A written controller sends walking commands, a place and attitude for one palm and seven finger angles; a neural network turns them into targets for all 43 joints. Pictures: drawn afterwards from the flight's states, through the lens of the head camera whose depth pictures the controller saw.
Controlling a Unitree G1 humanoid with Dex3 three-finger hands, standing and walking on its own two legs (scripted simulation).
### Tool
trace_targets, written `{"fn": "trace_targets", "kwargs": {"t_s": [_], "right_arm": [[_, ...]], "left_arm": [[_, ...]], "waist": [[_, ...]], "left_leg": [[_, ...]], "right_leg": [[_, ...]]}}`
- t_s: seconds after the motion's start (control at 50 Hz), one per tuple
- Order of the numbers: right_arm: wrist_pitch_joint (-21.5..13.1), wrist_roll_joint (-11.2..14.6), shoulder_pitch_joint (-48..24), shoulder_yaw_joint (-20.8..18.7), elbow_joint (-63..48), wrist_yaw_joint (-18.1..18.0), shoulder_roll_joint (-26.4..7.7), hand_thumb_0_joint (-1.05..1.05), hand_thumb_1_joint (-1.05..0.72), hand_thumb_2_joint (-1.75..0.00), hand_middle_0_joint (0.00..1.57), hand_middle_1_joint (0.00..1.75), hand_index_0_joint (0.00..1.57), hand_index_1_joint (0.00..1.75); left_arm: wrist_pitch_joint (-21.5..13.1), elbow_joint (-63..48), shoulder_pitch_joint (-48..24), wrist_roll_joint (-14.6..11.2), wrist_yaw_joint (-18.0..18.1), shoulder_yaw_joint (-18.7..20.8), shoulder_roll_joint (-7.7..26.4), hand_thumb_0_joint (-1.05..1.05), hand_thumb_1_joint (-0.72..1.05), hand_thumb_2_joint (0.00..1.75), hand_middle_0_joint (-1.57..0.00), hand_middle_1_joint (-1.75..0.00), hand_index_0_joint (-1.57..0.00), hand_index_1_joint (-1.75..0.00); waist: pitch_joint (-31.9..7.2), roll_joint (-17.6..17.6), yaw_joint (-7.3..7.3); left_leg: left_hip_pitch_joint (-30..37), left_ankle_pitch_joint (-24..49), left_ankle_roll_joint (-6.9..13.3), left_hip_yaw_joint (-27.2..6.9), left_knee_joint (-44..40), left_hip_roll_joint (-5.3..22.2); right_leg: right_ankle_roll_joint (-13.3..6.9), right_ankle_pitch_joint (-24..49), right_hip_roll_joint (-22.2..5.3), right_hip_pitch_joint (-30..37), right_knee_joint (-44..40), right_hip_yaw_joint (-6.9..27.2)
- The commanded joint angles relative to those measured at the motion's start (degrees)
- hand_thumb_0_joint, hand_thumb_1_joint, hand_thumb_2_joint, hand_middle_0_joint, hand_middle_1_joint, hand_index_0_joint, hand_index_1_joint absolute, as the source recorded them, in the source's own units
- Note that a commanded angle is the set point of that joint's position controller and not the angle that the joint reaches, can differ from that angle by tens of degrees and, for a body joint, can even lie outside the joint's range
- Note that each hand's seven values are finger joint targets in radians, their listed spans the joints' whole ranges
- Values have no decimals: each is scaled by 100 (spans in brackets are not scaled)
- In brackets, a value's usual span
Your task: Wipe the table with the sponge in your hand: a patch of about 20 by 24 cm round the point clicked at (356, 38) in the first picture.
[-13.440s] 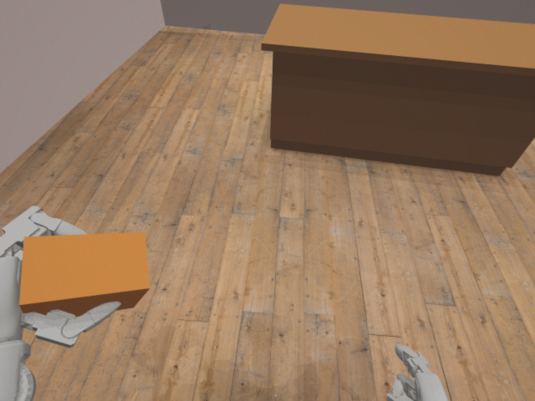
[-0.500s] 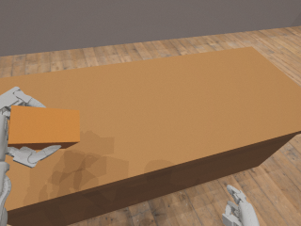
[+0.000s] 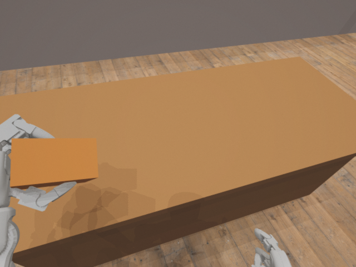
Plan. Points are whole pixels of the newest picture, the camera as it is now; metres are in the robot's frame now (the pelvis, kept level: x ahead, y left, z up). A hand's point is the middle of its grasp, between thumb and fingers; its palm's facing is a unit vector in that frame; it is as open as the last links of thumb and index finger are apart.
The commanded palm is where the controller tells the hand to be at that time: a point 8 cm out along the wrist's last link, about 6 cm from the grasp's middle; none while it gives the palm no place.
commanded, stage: come to a stop and stand still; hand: left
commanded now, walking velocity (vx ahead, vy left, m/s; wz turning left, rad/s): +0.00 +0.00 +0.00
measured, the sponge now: (66, 163) +0.23 +0.23 +0.16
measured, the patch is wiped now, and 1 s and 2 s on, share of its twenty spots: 0.00 0.00 0.00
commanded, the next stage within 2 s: look again from close up in 0.64 s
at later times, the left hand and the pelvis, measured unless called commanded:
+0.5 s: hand (69, 153) +0.24 +0.23 +0.17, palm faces +0.35 -0.84 -0.41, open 10.0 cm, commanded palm +0.19 +0.26 +0.18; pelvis +0.03 -0.02 +0.00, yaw +0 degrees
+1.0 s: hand (70, 163) +0.23 +0.22 +0.16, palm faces +0.36 -0.85 -0.39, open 10.0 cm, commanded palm +0.18 +0.26 +0.18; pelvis +0.02 -0.02 +0.01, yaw +0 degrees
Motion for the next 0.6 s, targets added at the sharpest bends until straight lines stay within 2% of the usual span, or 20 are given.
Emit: {"fn": "trace_targets", "kwargs": {"t_s": [0.0,0.02,0.04,0.06,0.08,0.12,0.14,0.16,0.2,0.24,0.26,0.3,0.34,0.36,0.38,0.44,0.46,0.54,0.56,0.58], "right_arm": [[-332,-44,-620,-377,-933,-31,-808,0,-90,-90,20,30,20,30],[-307,-37,-640,-377,-961,-36,-786,0,-90,-90,20,30,20,30],[-278,-20,-751,-376,-948,-46,-793,0,-90,-90,20,30,20,30],[-218,-45,-729,-344,-982,-61,-762,0,-90,-90,20,30,20,30],[-198,-34,-739,-357,-1025,-74,-747,0,-90,-90,20,30,20,30],[-157,-56,-727,-357,-1087,-85,-737,0,-90,-90,20,30,20,30],[-152,-50,-797,-349,-1093,-83,-741,0,-90,-90,20,30,20,30],[-120,-74,-774,-330,-1135,-78,-739,0,-90,-90,20,30,20,30],[-113,-88,-732,-350,-1190,-81,-744,0,-90,-90,20,30,20,30],[-124,-64,-781,-351,-1206,-79,-744,0,-90,-90,20,30,20,30],[-106,-91,-733,-339,-1217,-80,-750,0,-90,-90,20,30,20,30],[-95,-84,-690,-368,-1231,-99,-759,0,-90,-90,20,30,20,30],[-76,-57,-711,-378,-1200,-113,-780,0,-90,-90,20,30,20,30],[-49,-68,-683,-375,-1191,-124,-774,0,-90,-90,20,30,20,30],[-36,-52,-654,-401,-1188,-136,-794,0,-90,-90,20,30,20,30],[-5,-18,-756,-397,-1160,-174,-806,0,-90,-90,20,30,20,30],[13,-30,-721,-381,-1139,-179,-806,0,-90,-90,20,30,20,30],[3,-6,-844,-383,-1140,-202,-810,0,-90,-90,20,30,20,30],[13,-37,-818,-362,-1144,-207,-808,0,-90,-90,20,30,20,30],[1,-25,-815,-380,-1172,-211,-803,0,-90,-90,20,30,20,30]], "left_arm": [[-311,-912,-538,8,79,204,930,0,10,130,-120,-160,-120,-160],[-296,-879,-539,0,76,229,954,0,10,130,-120,-160,-120,-160],[-284,-895,-536,10,95,449,1149,0,10,130,-120,-160,-120,-160],[-303,-778,-488,-20,67,314,972,0,10,130,-120,-160,-120,-160],[-306,-867,-497,-28,70,398,1075,0,10,130,-120,-160,-120,-160],[-302,-992,-352,-78,59,485,1149,0,10,130,-120,-160,-120,-160],[-290,-1140,-350,-77,65,613,1273,0,10,130,-120,-160,-120,-160],[-308,-1148,-253,-112,38,423,1079,0,10,130,-120,-160,-120,-160],[-301,-1412,-56,-156,45,509,1170,0,10,130,-120,-160,-120,-160],[-282,-1721,8,-175,56,609,1306,0,10,130,-120,-160,-120,-160],[-291,-1668,129,-210,35,452,1134,0,10,130,-120,-160,-120,-160],[-252,-1683,307,-248,56,558,1230,0,10,130,-120,-160,-120,-160],[-201,-1684,319,-259,72,640,1301,0,10,130,-120,-160,-120,-160],[-189,-1547,362,-288,56,501,1132,0,10,130,-120,-160,-120,-160],[-173,-1529,361,-288,67,553,1200,0,10,130,-120,-160,-120,-160],[-80,-1327,291,-309,85,562,1221,0,10,130,-120,-160,-120,-160],[-74,-1160,313,-331,66,391,1033,0,10,130,-120,-160,-120,-160],[-43,-1381,57,-280,103,412,1178,0,10,130,-120,-160,-120,-160],[-58,-1272,122,-296,90,270,1029,0,10,130,-120,-160,-120,-160],[-63,-1372,92,-278,107,309,1115,0,10,130,-120,-160,-120,-160]], "waist": [[-587,389,-230],[-547,349,-248],[-523,484,-254],[-539,413,-241],[-601,510,-256],[-738,470,-257],[-806,561,-273],[-867,553,-262],[-1121,518,-255],[-1334,707,-275],[-1359,643,-261],[-1430,610,-268],[-1425,673,-291],[-1384,594,-288],[-1383,520,-299],[-1173,454,-315],[-1114,317,-309],[-1041,451,-318],[-1011,390,-299],[-1017,399,-300]], "left_leg": [[-327,-1705,-310,-1038,-1309,967],[-328,-1562,-356,-1036,-1310,944],[-262,-1408,-400,-1007,-1345,951],[-309,-1341,-394,-1019,-1328,965],[-254,-1182,-428,-1003,-1305,955],[-188,-680,-392,-881,-1101,890],[-55,-311,-460,-861,-1066,851],[10,-145,-452,-824,-1010,865],[187,529,-459,-772,-804,817],[471,1279,-533,-720,-660,786],[532,1455,-544,-723,-634,820],[601,1759,-530,-708,-500,820],[644,1863,-555,-692,-477,795],[602,1834,-536,-686,-469,816],[606,1822,-522,-698,-431,806],[521,1321,-457,-690,-522,763],[464,1131,-432,-701,-562,783],[440,662,-380,-730,-678,744],[369,509,-337,-719,-701,765],[324,403,-328,-741,-701,745]], "right_leg": [[-153,-418,-160,261,-408,343],[-164,-410,-174,243,-422,365],[-162,-357,-157,210,-414,370],[-155,-272,-166,244,-436,302],[-170,-220,-179,297,-419,337],[-198,32,-228,430,-489,379],[-221,185,-223,434,-445,379],[-219,253,-232,426,-467,313],[-245,694,-257,604,-405,335],[-260,1064,-268,639,-271,314],[-245,1063,-263,580,-289,257],[-249,1290,-291,628,-302,322],[-259,1410,-308,600,-295,367],[-250,1417,-325,591,-348,343],[-258,1469,-327,595,-363,376],[-247,1305,-363,441,-517,508],[-229,1125,-368,392,-588,451],[-238,760,-355,301,-686,569],[-215,623,-361,297,-749,515],[-226,557,-357,333,-761,555]]}}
